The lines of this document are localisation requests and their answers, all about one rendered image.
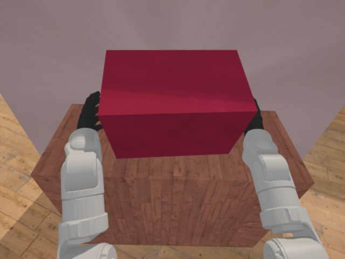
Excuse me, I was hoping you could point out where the pedestal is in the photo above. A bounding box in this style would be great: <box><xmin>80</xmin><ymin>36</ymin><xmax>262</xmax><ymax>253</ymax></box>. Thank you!
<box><xmin>30</xmin><ymin>104</ymin><xmax>315</xmax><ymax>248</ymax></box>

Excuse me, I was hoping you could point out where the robot left hand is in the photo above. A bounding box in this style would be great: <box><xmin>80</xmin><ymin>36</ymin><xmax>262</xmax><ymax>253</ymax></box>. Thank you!
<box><xmin>77</xmin><ymin>91</ymin><xmax>103</xmax><ymax>131</ymax></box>

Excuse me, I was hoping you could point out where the right robot forearm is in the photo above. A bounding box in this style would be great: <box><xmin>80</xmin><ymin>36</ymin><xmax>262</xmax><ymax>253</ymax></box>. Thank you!
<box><xmin>242</xmin><ymin>129</ymin><xmax>330</xmax><ymax>259</ymax></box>

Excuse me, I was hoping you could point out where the left robot forearm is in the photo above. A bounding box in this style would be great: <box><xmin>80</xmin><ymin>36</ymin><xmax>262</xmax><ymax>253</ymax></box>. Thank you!
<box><xmin>57</xmin><ymin>128</ymin><xmax>108</xmax><ymax>259</ymax></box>

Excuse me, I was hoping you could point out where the robot right hand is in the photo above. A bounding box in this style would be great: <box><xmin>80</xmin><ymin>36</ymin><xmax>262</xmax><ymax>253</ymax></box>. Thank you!
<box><xmin>244</xmin><ymin>99</ymin><xmax>264</xmax><ymax>136</ymax></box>

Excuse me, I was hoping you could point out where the carton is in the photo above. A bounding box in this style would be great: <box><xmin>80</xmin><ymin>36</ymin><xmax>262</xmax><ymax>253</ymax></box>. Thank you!
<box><xmin>98</xmin><ymin>50</ymin><xmax>258</xmax><ymax>159</ymax></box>

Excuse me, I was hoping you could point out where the right robot upper arm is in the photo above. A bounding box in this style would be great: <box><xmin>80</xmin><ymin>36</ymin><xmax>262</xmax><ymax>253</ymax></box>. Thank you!
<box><xmin>263</xmin><ymin>236</ymin><xmax>328</xmax><ymax>259</ymax></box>

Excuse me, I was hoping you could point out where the left robot upper arm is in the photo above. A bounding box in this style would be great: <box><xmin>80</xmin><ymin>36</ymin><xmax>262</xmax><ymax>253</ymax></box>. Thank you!
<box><xmin>61</xmin><ymin>243</ymin><xmax>118</xmax><ymax>259</ymax></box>

